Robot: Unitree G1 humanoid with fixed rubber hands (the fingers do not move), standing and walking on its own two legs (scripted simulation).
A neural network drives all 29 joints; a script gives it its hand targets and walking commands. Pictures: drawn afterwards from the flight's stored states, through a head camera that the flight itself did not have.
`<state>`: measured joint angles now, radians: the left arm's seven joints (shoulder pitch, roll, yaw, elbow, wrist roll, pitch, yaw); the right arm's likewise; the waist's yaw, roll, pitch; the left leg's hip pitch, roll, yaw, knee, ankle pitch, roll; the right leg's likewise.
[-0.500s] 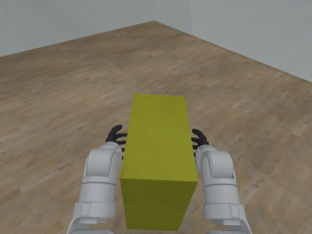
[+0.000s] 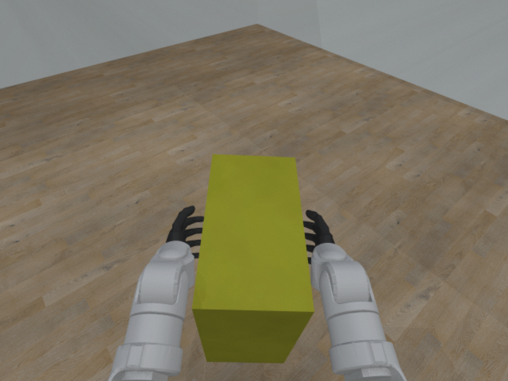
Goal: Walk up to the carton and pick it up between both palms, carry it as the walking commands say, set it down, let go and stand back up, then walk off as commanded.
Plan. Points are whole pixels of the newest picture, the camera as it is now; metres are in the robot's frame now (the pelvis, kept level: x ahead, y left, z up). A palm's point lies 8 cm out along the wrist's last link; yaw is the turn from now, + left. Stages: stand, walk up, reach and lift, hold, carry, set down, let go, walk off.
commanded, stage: carry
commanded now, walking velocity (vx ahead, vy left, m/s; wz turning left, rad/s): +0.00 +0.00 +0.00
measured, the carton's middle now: (249, 262) +0.33 +0.00 -0.01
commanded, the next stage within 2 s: hold in 1.92 s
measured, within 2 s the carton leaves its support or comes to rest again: neither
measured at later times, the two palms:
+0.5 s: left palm (162, 248) +0.31 +0.14 +0.06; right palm (307, 251) +0.31 -0.09 +0.05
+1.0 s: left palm (151, 244) +0.32 +0.16 +0.06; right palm (295, 247) +0.31 -0.08 +0.05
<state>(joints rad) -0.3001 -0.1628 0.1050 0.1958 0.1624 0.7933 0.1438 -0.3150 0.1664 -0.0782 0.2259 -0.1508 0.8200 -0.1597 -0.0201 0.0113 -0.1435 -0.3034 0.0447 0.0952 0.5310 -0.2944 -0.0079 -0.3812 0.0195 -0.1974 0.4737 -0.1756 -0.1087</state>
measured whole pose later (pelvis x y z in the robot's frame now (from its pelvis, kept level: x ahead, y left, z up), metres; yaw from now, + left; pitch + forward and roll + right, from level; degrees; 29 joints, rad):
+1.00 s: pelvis +0.02 +0.04 +0.00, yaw +0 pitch +3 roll +0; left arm -0.28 -0.16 0.11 0.20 0.16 0.77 0.14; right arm -0.28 0.16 -0.06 0.25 -0.14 0.78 -0.14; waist -0.01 0.00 -0.15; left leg -0.26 0.00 0.12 0.53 -0.33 0.05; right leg -0.36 -0.03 -0.17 0.51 -0.21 -0.05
